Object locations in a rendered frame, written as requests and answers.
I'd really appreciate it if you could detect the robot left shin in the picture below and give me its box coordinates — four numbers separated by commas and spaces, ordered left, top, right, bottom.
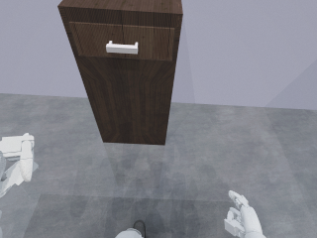
127, 228, 142, 237

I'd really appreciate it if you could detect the robot right hand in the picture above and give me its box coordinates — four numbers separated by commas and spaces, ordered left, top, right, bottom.
224, 190, 263, 238

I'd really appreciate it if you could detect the drawer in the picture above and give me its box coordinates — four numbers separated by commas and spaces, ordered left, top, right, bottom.
69, 21, 175, 60

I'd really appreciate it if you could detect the cabinet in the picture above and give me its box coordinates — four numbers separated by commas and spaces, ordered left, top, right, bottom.
57, 0, 183, 146

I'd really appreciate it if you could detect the handle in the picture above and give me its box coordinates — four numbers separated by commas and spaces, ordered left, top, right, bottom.
106, 41, 139, 55

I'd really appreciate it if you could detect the robot left foot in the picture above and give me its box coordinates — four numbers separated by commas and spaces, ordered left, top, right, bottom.
133, 220, 146, 238

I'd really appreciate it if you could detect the robot left hand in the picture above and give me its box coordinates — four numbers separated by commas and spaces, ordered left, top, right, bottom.
0, 133, 39, 198

